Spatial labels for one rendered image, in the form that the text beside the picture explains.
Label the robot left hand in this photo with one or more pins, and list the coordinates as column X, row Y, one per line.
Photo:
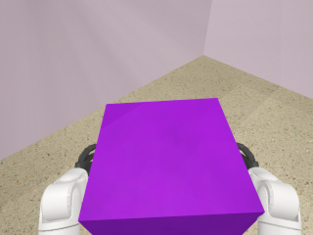
column 84, row 160

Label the right robot forearm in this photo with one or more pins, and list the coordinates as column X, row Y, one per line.
column 280, row 202

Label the carton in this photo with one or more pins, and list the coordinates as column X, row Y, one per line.
column 168, row 168

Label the left robot forearm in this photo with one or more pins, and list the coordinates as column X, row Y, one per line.
column 61, row 204

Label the robot right hand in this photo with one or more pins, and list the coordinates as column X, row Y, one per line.
column 248, row 158

